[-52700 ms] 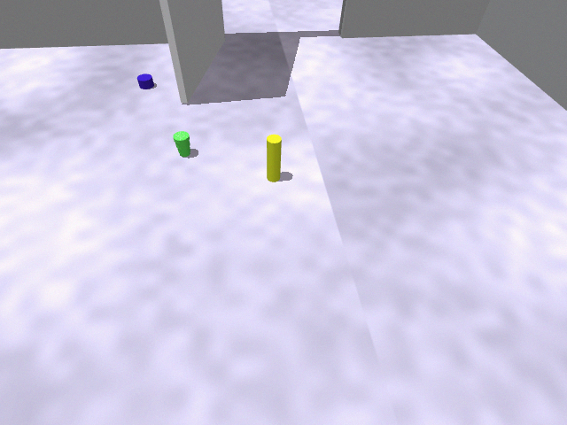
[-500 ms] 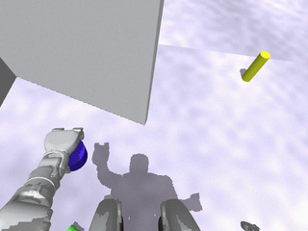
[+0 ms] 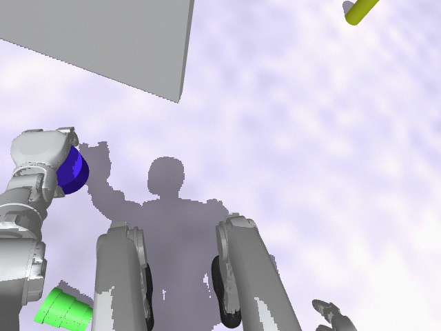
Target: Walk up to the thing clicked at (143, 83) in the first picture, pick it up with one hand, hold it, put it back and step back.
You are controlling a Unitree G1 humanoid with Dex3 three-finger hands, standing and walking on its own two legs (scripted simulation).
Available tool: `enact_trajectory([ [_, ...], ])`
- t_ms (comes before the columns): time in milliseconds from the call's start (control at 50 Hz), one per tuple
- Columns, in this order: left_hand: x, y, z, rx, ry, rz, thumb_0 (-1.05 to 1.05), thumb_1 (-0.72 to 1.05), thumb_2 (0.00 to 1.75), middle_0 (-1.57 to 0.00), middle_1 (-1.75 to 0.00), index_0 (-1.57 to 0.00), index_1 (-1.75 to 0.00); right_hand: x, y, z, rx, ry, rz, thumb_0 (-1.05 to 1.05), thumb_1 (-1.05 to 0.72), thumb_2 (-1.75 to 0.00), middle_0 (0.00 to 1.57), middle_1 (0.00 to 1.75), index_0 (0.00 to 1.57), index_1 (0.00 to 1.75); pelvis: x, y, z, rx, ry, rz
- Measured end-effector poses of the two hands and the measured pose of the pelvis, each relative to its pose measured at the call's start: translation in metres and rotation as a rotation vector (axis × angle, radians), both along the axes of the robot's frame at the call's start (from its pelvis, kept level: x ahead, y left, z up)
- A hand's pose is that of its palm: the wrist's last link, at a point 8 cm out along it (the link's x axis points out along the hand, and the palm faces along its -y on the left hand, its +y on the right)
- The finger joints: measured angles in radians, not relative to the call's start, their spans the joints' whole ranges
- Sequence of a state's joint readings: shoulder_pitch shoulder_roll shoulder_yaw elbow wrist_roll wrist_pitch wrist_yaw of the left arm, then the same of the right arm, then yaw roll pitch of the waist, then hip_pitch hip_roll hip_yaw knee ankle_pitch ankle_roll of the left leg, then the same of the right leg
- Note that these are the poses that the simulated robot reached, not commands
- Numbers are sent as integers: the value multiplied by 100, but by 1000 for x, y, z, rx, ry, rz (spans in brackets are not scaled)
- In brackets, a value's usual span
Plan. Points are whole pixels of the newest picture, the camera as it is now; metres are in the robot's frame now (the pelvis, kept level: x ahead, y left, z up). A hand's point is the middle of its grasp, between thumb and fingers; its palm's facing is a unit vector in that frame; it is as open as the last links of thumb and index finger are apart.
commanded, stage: crouch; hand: left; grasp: from above
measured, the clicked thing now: (60, 168) +0.43 +0.26 -0.20
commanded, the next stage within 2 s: lower in 0.82 s
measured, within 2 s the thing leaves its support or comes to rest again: rests again in 1.78 s
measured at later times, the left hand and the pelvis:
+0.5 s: hand (68, 166) +0.45 +0.27 -0.27, palm faces -0.47 -0.06 -0.88, open 11.7 cm; pelvis +0.00 +0.00 -0.08, yaw -3 degrees
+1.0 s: hand (74, 167) +0.47 +0.27 -0.32, palm faces -0.47 -0.05 -0.88, open 11.7 cm; pelvis -0.01 -0.01 -0.13, yaw -5 degrees
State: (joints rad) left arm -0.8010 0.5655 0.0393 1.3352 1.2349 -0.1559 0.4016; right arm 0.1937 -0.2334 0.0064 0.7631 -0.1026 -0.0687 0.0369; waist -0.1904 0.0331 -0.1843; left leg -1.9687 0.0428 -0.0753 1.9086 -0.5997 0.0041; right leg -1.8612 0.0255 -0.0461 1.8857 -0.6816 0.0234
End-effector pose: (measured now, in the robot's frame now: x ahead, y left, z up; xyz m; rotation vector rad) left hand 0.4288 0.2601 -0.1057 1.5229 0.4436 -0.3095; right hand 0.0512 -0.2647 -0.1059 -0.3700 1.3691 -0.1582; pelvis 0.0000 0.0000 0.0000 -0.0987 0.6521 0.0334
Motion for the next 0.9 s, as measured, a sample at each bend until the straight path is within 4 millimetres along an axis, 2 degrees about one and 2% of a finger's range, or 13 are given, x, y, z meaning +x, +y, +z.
enact_trajectory([
  [200,19,4,-53,2,-15,33,-1,-25,69,-53,-73,-54,-71,6,-7,-32,-11,11,36,0,-91,-90,20,30,21,30,1,-2,-40,-15,16,-14],
  [380,29,7,-84,1,6,43,-1,-24,69,-53,-73,-53,-71,-7,-10,-57,3,59,25,0,-91,-90,20,30,21,30,0,-3,-66,-19,13,-31],
  [640,35,6,-122,-10,9,20,-1,-23,68,-51,-74,-51,-72,-29,-8,-86,13,119,12,0,-91,-90,20,30,21,30,-5,-3,-99,-26,-14,-51],
  [900,41,8,-145,5,7,42,-1,-23,68,-51,-75,-51,-73,-34,-13,-108,7,129,36,0,-91,-90,20,30,21,30,-8,-5,-124,-27,-35,-60],
])
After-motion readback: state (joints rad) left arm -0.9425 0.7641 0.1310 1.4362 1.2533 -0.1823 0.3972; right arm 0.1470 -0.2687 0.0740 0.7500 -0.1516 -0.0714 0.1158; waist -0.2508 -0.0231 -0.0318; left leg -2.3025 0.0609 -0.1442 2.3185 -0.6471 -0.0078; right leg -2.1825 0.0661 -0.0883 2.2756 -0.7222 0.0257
